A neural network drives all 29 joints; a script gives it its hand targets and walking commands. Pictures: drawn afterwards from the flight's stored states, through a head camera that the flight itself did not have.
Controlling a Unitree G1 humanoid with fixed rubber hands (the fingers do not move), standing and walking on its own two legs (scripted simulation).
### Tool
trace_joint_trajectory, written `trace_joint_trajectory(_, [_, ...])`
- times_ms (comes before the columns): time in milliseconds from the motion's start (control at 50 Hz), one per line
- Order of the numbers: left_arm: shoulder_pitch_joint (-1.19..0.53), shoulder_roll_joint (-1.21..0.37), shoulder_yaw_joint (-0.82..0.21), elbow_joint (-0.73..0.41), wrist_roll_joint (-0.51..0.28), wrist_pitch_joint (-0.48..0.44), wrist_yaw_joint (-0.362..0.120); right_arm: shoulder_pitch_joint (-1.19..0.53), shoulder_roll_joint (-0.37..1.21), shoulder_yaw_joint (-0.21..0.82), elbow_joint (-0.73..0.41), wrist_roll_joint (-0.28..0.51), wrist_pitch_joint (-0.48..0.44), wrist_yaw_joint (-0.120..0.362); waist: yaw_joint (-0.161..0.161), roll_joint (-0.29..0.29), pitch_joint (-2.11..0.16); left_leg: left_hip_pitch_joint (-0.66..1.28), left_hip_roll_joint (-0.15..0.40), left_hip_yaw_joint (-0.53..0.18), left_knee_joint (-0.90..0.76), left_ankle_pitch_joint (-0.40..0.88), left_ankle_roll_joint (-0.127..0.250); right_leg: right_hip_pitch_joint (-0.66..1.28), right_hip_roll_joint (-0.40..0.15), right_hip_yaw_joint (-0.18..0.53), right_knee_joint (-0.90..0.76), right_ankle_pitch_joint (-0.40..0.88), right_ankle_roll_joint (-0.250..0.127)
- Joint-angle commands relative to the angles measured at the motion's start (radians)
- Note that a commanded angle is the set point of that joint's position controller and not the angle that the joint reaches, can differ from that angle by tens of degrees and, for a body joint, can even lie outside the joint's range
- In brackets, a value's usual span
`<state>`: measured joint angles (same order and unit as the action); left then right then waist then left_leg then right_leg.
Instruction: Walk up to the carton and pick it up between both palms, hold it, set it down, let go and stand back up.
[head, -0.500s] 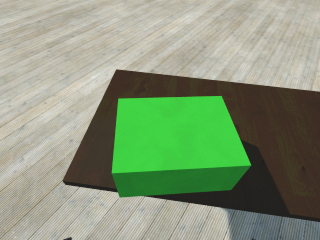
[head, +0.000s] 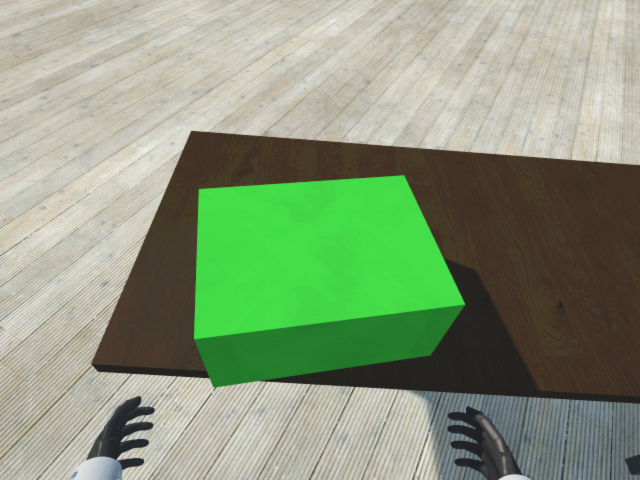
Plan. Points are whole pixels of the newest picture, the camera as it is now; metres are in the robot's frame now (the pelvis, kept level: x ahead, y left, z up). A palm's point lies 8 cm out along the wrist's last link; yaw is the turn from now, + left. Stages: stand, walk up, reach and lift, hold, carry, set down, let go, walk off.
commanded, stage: reach and lift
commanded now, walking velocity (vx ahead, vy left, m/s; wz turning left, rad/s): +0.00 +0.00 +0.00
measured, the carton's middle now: (316, 273) +0.40 +0.02 +0.00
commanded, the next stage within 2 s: none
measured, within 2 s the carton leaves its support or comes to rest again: neither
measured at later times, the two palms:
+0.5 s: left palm (110, 450) +0.17 +0.24 -0.03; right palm (540, 453) +0.18 -0.27 -0.04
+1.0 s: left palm (118, 424) +0.18 +0.23 +0.01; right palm (597, 450) +0.17 -0.31 +0.00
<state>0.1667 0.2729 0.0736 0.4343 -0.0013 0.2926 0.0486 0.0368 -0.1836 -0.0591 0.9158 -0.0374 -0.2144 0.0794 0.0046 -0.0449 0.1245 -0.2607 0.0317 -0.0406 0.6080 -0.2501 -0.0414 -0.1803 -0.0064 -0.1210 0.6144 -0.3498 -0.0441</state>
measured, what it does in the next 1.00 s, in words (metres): stands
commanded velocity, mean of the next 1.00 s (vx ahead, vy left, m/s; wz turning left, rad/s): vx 0.00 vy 0.00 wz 0.00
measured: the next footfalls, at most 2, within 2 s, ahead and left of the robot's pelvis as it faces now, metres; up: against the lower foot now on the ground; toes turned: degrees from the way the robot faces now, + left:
none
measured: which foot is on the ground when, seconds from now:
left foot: down 0.00-1.00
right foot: down 0.00-1.00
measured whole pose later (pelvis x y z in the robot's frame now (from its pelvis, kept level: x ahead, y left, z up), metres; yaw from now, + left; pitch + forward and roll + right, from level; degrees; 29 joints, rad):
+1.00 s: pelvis +0.04 +0.00 +0.02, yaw -4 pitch +0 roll +0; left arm 0.49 0.14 0.06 0.11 -0.07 -0.09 0.15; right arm 0.29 -0.51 0.07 0.65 0.47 -0.41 0.31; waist 0.04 -0.03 -0.07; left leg -0.19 0.05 0.02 0.42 -0.22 -0.05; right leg -0.14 0.03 -0.04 0.43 -0.28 -0.04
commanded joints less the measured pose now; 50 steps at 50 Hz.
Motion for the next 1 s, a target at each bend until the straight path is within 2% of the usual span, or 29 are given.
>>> trace_joint_trajectory(0, [0.065, 0.135, 0.076, -0.066, 0.005, -0.017, 0.003, -0.037, -0.229, -0.021, -0.154, 0.026, -0.018, -0.005, 0.044, 0.041, -0.141, 0.121, -0.088, 0.082, -0.165, 0.221, 0.014, 0.035, 0.012, 0.057, -0.251, 0.195, 0.048])
trace_joint_trajectory(40, [0.042, 0.113, 0.082, -0.089, 0.012, -0.033, 0.012, -0.04, -0.23, -0.02, -0.176, 0.042, -0.014, 0.007, 0.057, 0.076, -0.145, 0.14, -0.082, 0.084, -0.187, 0.243, 0.006, 0.021, 0.019, 0.057, -0.275, 0.183, 0.039])
trace_joint_trajectory(60, [0.029, 0.106, 0.08, -0.089, 0.011, -0.043, 0.013, -0.043, -0.236, -0.021, -0.188, 0.041, -0.014, 0.013, 0.046, 0.074, -0.147, 0.156, -0.081, 0.081, -0.189, 0.242, 0.008, 0.001, 0.017, 0.058, -0.288, 0.174, 0.043])
trace_joint_trajectory(80, [0.024, 0.101, 0.093, -0.065, 0.019, -0.05, 0.013, -0.052, -0.237, -0.007, -0.201, 0.045, -0.008, 0.019, 0.059, 0.045, -0.128, 0.159, -0.079, 0.082, -0.199, 0.236, 0.019, -0.005, 0.016, 0.064, -0.301, 0.175, 0.046])
trace_joint_trajectory(100, [0.023, 0.091, 0.092, -0.075, 0.016, -0.058, 0.01, -0.038, -0.239, -0.007, -0.206, 0.047, -0.002, 0.023, 0.05, 0.03, -0.115, 0.165, -0.077, 0.082, -0.212, 0.223, 0.022, -0.01, 0.016, 0.067, -0.31, 0.169, 0.049])
trace_joint_trajectory(140, [-0.007, 0.093, 0.096, -0.123, 0.006, -0.094, 0.017, -0.04, -0.239, 0.003, -0.252, 0.067, -0.003, 0.039, 0.065, 0.041, -0.124, 0.152, -0.077, 0.088, -0.227, 0.177, 0.035, -0.022, 0.007, 0.087, -0.321, 0.138, 0.054])
trace_joint_trajectory(200, [0.011, 0.062, 0.064, -0.167, -0.009, -0.144, 0.035, -0.011, -0.261, -0.023, -0.266, 0.093, -0.018, 0.059, 0.043, 0.039, -0.166, 0.165, -0.064, 0.085, -0.231, 0.158, 0.035, -0.027, 0.012, 0.092, -0.325, 0.113, 0.044])
trace_joint_trajectory(240, [0.029, 0.06, 0.057, -0.186, -0.022, -0.181, 0.04, 0.001, -0.275, -0.018, -0.275, 0.117, -0.033, 0.068, 0.043, 0.034, -0.177, 0.17, -0.064, 0.083, -0.224, 0.192, 0.038, -0.029, 0.009, 0.107, -0.327, 0.165, 0.041])
trace_joint_trajectory(320, [0.059, 0.037, 0.036, -0.214, -0.043, -0.235, 0.052, 0.015, -0.316, -0.026, -0.258, 0.148, -0.064, 0.093, 0.037, 0.002, -0.175, 0.186, -0.055, 0.073, -0.228, 0.209, 0.042, -0.06, 0.018, 0.108, -0.332, 0.171, 0.04])
trace_joint_trajectory(360, [0.073, 0.034, 0.034, -0.239, -0.035, -0.255, 0.062, 0.022, -0.349, -0.03, -0.242, 0.18, -0.078, 0.105, 0.038, 0.035, -0.198, 0.206, -0.055, 0.071, -0.226, 0.244, 0.032, -0.059, 0.025, 0.106, -0.328, 0.203, 0.034])
trace_joint_trajectory(380, [0.097, 0.028, 0.02, -0.261, -0.048, -0.267, 0.064, 0.036, -0.364, -0.036, -0.248, 0.193, -0.092, 0.108, 0.023, 0.017, -0.215, 0.221, -0.053, 0.068, -0.223, 0.269, 0.031, -0.051, 0.034, 0.104, -0.329, 0.233, 0.034])
trace_joint_trajectory(420, [0.116, 0.028, 0.026, -0.283, -0.041, -0.29, 0.067, 0.05, -0.39, -0.036, -0.221, 0.216, -0.117, 0.117, 0.022, 0.03, -0.236, 0.24, -0.054, 0.064, -0.212, 0.317, 0.024, -0.054, 0.035, 0.101, -0.326, 0.274, 0.03])
trace_joint_trajectory(440, [0.128, 0.027, 0.031, -0.29, -0.04, -0.301, 0.07, 0.045, -0.398, -0.031, -0.226, 0.226, -0.131, 0.12, 0.03, 0.013, -0.244, 0.235, -0.052, 0.06, -0.207, 0.324, 0.026, -0.051, 0.038, 0.101, -0.325, 0.277, 0.03])
trace_joint_trajectory(460, [0.149, 0.015, 0.019, -0.289, -0.045, -0.306, 0.069, 0.052, -0.41, -0.026, -0.211, 0.239, -0.136, 0.125, 0.018, -0.005, -0.226, 0.247, -0.05, 0.057, -0.213, 0.324, 0.026, -0.05, 0.041, 0.1, -0.331, 0.287, 0.032])
trace_joint_trajectory(500, [0.167, 0.001, 0.019, -0.301, -0.036, -0.317, 0.075, 0.036, -0.434, -0.016, -0.207, 0.27, -0.152, 0.139, 0.031, 0.015, -0.216, 0.245, -0.049, 0.056, -0.217, 0.344, 0.019, -0.05, 0.047, 0.095, -0.333, 0.289, 0.024])
trace_joint_trajectory(540, [0.197, 0.004, 0.023, -0.295, -0.04, -0.323, 0.072, 0.042, -0.458, -0.012, -0.239, 0.285, -0.163, 0.144, 0.026, -0.028, -0.212, 0.232, -0.052, 0.059, -0.213, 0.334, 0.026, -0.051, 0.046, 0.1, -0.335, 0.294, 0.027])
trace_joint_trajectory(580, [0.201, -0.008, 0.032, -0.345, -0.036, -0.338, 0.081, 0.051, -0.476, -0.007, -0.254, 0.308, -0.175, 0.155, 0.043, -0.01, -0.213, 0.211, -0.055, 0.062, -0.216, 0.338, 0.025, -0.035, 0.048, 0.102, -0.319, 0.308, 0.021])
trace_joint_trajectory(620, [0.206, -0.017, 0.019, -0.37, -0.046, -0.346, 0.089, 0.063, -0.485, 0.003, -0.272, 0.336, -0.18, 0.17, 0.045, -0.001, -0.204, 0.214, -0.051, 0.063, -0.222, 0.332, 0.019, -0.048, 0.046, 0.107, -0.324, 0.293, 0.011])
trace_joint_trajectory(640, [0.227, -0.024, 0.012, -0.363, -0.047, -0.345, 0.087, 0.079, -0.498, -0.003, -0.266, 0.349, -0.178, 0.176, 0.032, -0.011, -0.19, 0.216, -0.052, 0.061, -0.219, 0.326, 0.018, -0.056, 0.046, 0.107, -0.326, 0.281, 0.009])
trace_joint_trajectory(660, [0.226, -0.021, 0.015, -0.374, -0.049, -0.352, 0.087, 0.081, -0.501, 0.002, -0.294, 0.358, -0.182, 0.179, 0.04, -0.014, -0.193, 0.212, -0.054, 0.065, -0.222, 0.315, 0.019, -0.063, 0.046, 0.11, -0.331, 0.277, 0.008])
trace_joint_trajectory(680, [0.238, -0.035, 0.008, -0.387, -0.039, -0.352, 0.094, 0.091, -0.515, 0.008, -0.27, 0.377, -0.178, 0.19, 0.047, 0.017, -0.178, 0.227, -0.048, 0.062, -0.228, 0.315, 0.013, -0.072, 0.051, 0.108, -0.33, 0.26, -0.003])
trace_joint_trajectory(700, [0.238, -0.032, 0.011, -0.41, -0.046, -0.36, 0.098, 0.096, -0.523, 0.011, -0.295, 0.391, -0.184, 0.198, 0.049, 0.0, -0.184, 0.213, -0.048, 0.064, -0.224, 0.319, 0.014, -0.08, 0.05, 0.107, -0.33, 0.257, -0.001])
trace_joint_trajectory(780, [0.274, -0.049, 0.013, -0.438, -0.039, -0.37, 0.104, 0.13, -0.571, 0.023, -0.289, 0.452, -0.191, 0.223, 0.044, -0.001, -0.18, 0.234, -0.047, 0.056, -0.211, 0.365, 0.005, -0.084, 0.056, 0.111, -0.327, 0.307, -0.012])
trace_joint_trajectory(820, [0.27, -0.044, 0.01, -0.45, -0.059, -0.383, 0.103, 0.128, -0.569, 0.028, -0.329, 0.466, -0.199, 0.226, 0.04, -0.034, -0.176, 0.202, -0.051, 0.062, -0.209, 0.31, 0.017, -0.093, 0.051, 0.12, -0.322, 0.288, -0.006])
trace_joint_trajectory(840, [0.272, -0.042, 0.013, -0.46, -0.059, -0.392, 0.103, 0.139, -0.562, 0.036, -0.344, 0.48, -0.205, 0.228, 0.04, -0.029, -0.189, 0.189, -0.055, 0.067, -0.198, 0.318, 0.017, -0.081, 0.045, 0.127, -0.311, 0.315, -0.001])
trace_joint_trajectory(860, [0.296, -0.038, 0.021, -0.449, -0.057, -0.401, 0.1, 0.162, -0.561, 0.041, -0.346, 0.488, -0.21, 0.227, 0.038, -0.052, -0.175, 0.175, -0.061, 0.072, -0.197, 0.307, 0.023, -0.069, 0.04, 0.137, -0.308, 0.335, 0.006])
trace_joint_trajectory(900, [0.301, -0.032, 0.032, -0.481, -0.05, -0.42, 0.102, 0.172, -0.57, 0.05, -0.374, 0.513, -0.228, 0.227, 0.044, -0.039, -0.201, 0.157, -0.068, 0.079, -0.187, 0.321, 0.02, -0.044, 0.04, 0.143, -0.286, 0.384, 0.01])
trace_joint_trajectory(960, [0.302, -0.041, 0.034, -0.502, -0.064, -0.441, 0.102, 0.193, -0.576, 0.058, -0.392, 0.534, -0.238, 0.23, 0.039, -0.046, -0.17, 0.141, -0.07, 0.08, -0.193, 0.302, 0.02, -0.058, 0.037, 0.15, -0.285, 0.379, 0.01])
trace_joint_trajectory(980, [0.304, -0.04, 0.021, -0.514, -0.075, -0.45, 0.102, 0.201, -0.585, 0.05, -0.408, 0.537, -0.244, 0.231, 0.027, -0.049, -0.171, 0.137, -0.072, 0.081, -0.191, 0.285, 0.019, -0.065, 0.037, 0.151, -0.284, 0.376, 0.01])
